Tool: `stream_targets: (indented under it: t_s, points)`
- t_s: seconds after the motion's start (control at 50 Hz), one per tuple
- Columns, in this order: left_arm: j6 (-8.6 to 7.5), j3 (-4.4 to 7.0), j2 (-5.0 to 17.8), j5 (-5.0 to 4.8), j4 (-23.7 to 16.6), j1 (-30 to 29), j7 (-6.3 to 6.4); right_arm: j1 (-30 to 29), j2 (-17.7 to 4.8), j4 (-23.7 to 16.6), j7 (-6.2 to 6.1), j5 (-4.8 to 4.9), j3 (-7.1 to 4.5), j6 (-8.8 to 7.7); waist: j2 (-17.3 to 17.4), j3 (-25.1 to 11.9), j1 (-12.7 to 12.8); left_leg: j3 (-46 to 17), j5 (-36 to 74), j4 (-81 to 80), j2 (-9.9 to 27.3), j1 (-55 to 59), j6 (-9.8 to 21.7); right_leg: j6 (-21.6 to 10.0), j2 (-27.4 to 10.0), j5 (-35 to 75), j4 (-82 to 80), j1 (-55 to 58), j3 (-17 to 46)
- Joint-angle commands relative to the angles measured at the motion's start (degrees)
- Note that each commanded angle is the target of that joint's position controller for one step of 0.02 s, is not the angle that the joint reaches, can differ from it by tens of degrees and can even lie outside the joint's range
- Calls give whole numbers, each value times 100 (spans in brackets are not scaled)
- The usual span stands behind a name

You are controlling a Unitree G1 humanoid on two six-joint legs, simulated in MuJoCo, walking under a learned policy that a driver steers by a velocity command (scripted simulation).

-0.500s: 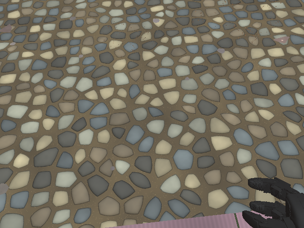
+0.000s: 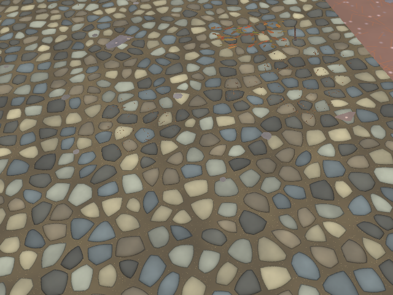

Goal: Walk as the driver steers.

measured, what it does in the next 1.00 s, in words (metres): walks ahead, turning left: left foot, then right foot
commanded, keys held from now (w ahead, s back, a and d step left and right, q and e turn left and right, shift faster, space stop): w+q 0.62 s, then w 0.38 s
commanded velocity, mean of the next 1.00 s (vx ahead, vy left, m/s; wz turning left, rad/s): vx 0.50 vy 0.00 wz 0.41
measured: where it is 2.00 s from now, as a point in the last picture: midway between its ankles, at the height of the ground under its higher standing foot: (131, 170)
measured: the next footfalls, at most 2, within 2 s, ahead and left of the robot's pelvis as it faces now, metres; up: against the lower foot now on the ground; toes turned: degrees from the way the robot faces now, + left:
left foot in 0.32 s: +0.33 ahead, +0.17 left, +0.00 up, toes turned +15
right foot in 0.88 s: +0.72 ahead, +0.12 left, +0.00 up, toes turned +27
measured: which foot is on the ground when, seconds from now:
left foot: up 0.00-0.30, down 0.32-0.90, up 0.92-1.00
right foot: down 0.00-0.34, up 0.36-0.86, down 0.88-1.00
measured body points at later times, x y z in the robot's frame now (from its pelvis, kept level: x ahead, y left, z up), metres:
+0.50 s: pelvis +0.26 +0.10 +0.02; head +0.29 +0.13 +0.47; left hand +0.35 +0.40 -0.09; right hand +0.40 -0.15 -0.09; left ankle +0.29 +0.16 -0.72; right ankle +0.27 -0.09 -0.62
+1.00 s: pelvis +0.58 +0.15 +0.01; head +0.60 +0.16 +0.46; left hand +0.59 +0.46 -0.09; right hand +0.75 -0.07 -0.11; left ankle +0.41 +0.21 -0.62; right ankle +0.68 +0.10 -0.72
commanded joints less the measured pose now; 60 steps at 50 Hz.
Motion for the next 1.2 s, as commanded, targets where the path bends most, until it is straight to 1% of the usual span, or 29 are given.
stream_targets:
  t_s: [0.02, 0.1, 0.16, 0.24, 0.28, 0.3, 0.32, 0.34, 0.36, 0.38, 0.4, 0.42, 0.44, 0.46, 0.52, 0.66, 0.76, 0.82, 0.86, 0.88, 0.9, 0.92, 0.94, 0.96, 0.98, 1.02, 1.06, 1.1, 1.2]
  points:
    - [-142, 179, 577, -10, -126, -99, 89, 32, -241, -370, -105, -42, -77, 109, -838, 470, -64, -210, 307, -497, 357, -722, -56, -713, -1274, 257, -2984, 336, 1121]
    - [-162, 312, 860, 51, -24, -108, 253, -400, -145, -584, -43, -173, -67, 101, -587, 449, -86, -37, 1144, -1961, 481, -1063, -297, -775, -1282, 1247, -3246, 1044, 199]
    - [-126, 424, 1136, -35, 2, -216, 295, -824, 5, -755, 107, -181, -1, 79, -581, 401, 28, 412, 1644, -3235, 447, -619, -288, -718, -1294, 1435, -3345, 1251, -357]
    - [-35, 543, 1292, -185, 134, -288, 208, -995, -213, -898, 207, -150, -71, 118, -570, 522, 12, 604, 1421, -3903, 398, -550, -14, -659, -1542, 1999, -3069, 2067, -550]
    - [38, 599, 1447, -264, 139, -496, 165, -539, -423, -863, 193, -150, -193, 132, -689, 234, -310, 916, 963, -3960, 50, 91, 224, -534, -1502, 3864, -2198, 2313, -705]
    - [90, 600, 1472, -330, 120, -677, 142, 134, -626, -701, 166, -133, -320, 148, -612, -128, -738, 1121, 1021, -4219, -258, 963, 379, -381, -1314, 4585, -1209, 2212, -858]
    - [114, 539, 1342, -285, 95, -612, 134, 1088, -1035, -416, 95, -119, -539, 179, -329, -657, -1132, 1112, 967, -4355, -644, 2346, 533, -162, -974, 4409, 248, 1675, -921]
    - [95, 341, 734, -24, -51, -548, 147, 1424, -1590, -349, 1, -82, -659, 195, 1037, -674, -975, -799, 988, -4712, 413, 3279, 886, 185, -489, 693, 2260, 111, -811]
    - [-58, 194, 348, -69, -352, -47, 145, 1045, -1772, -620, 59, -145, -595, 27, 1705, -1600, -315, -4384, -1349, -6075, 1478, 4548, 2027, 380, 616, -1672, 3851, -1741, 487]
    - [-231, 294, 987, -297, -359, -675, 101, 911, -1254, -730, 148, -98, -452, -120, 593, -1440, -682, -4542, -1669, -6750, 1651, 4359, 1711, 225, 293, -1252, 4159, -2218, 1193]
    - [-336, 325, 1129, -410, -463, -1015, 75, 808, -1051, -691, 159, -121, -387, -216, 354, -861, -638, -3850, -1388, -6677, 1535, 3867, 1465, 44, 56, -647, 3913, -2454, 1125]
    - [-392, 308, 1063, -273, -408, -1119, 140, 489, -956, -747, 149, -147, -349, -261, -155, -543, -459, -3175, -565, -6544, 1313, 3169, 1273, -19, -228, -150, 3526, -2206, 1157]
    - [-386, 343, 1103, -128, -389, -1158, 179, 205, -786, -805, 122, -190, -294, -278, -179, -419, -288, -2588, 164, -6493, 1069, 2600, 1184, -24, -383, 150, 3079, -1845, 1187]
    - [-333, 367, 1129, -104, -370, -1083, 168, 100, -679, -892, 87, -250, -247, -286, -41, -418, -167, -2287, 472, -6570, 901, 2333, 1148, -18, -457, 338, 2873, -1561, 1236]
    - [-187, 369, 1006, -35, -385, -1199, 169, 324, -707, -902, -33, -174, -242, -321, -143, -278, -172, -1777, 1353, -6709, 740, 2152, 1179, 191, -430, 623, 2035, -1592, 1120]
    - [-222, 238, 683, -73, -706, -2388, 16, 821, -777, -800, -209, -161, -240, -203, 232, 117, -593, -1152, 1515, -6681, 396, 1895, 816, 480, 2, 2626, -539, -1481, 899]
    - [-341, 210, 770, -99, -890, -2822, -149, 1218, -732, -546, -227, -162, -227, -141, 227, 290, -802, -1391, 1815, -6273, 740, 2662, 778, 240, 72, 2657, -1218, -1519, 877]
    - [-379, 267, 966, -120, -840, -2485, -172, 1175, -843, -504, -277, -182, -273, -52, 406, 228, -580, -1508, 3008, -5829, 952, 3192, 668, -16, 154, 1914, -1384, -1242, 786]
    - [-400, 426, 1301, -77, -554, -1342, -114, 932, -854, -595, -250, -221, -248, -20, 427, -538, 31, -1205, 4780, -4539, 580, 3067, 454, -360, 328, 1915, -1481, 410, 556]
    - [-390, 474, 1525, 13, -406, -301, -84, 822, -681, -737, -223, -295, -156, -24, 99, -1440, 474, -1063, 3828, -3095, 282, 2089, 292, -740, -455, 2072, -1105, 2195, 1387]
    - [-336, 601, 1920, 12, -159, 468, -93, 1794, -129, -680, -184, -208, -4, -102, -1608, -2322, 217, -609, 296, -808, -738, -181, -242, -1767, -1800, 1217, -1316, 4481, 3975]
    - [-326, 489, 1455, -152, -13, 603, -147, 1781, -401, -611, -180, -106, 3, -172, -1764, -2259, 336, -935, -1383, -174, -717, -1051, -234, -1783, -1986, -2, -2131, 4552, 5194]
    - [-296, 394, 1139, -209, -90, 122, -119, 979, -817, -777, -162, -46, -100, -208, -1139, -1230, 406, -875, -983, 37, -353, -1445, -193, -1485, -1788, -496, -2275, 3696, 4376]
    - [-243, 333, 1038, -143, -182, -351, -94, 417, -856, -931, -162, -91, -97, -239, -583, -626, 291, -573, -475, -215, -61, -1336, -167, -1289, -1549, -160, -2443, 2718, 3625]
    - [-214, 281, 944, -78, -187, -601, -99, 128, -800, -999, -152, -188, -113, -267, -375, -168, 135, -427, -178, -611, 129, -1208, -178, -1245, -1322, 430, -2632, 1941, 3138]
    - [-242, 217, 822, -6, -151, -705, -105, 350, -600, -949, -128, -204, -115, -233, -640, -129, -159, -367, 110, -1135, 380, -681, -199, -1173, -1003, 1246, -2862, 1331, 2555]
    - [-274, 231, 930, -74, -51, -623, -99, 402, -396, -934, -129, -215, -61, -187, -724, -107, -230, -212, 182, -1555, 464, -656, -290, -1264, -941, 1794, -3044, 1113, 2155]
    - [-269, 279, 1146, -102, 32, -511, -57, 6, -336, -1086, -136, -267, -14, -187, -652, -7, -163, -104, 637, -2190, 538, -891, -412, -1322, -945, 2230, -3197, 1090, 1867]
    - [-161, 280, 1275, -196, 257, -14, 8, -1074, -181, -1335, -53, -246, 77, -278, -555, 127, 216, 159, 2269, -4073, 301, -472, -469, -1025, -609, 2403, -3229, 1109, 1210]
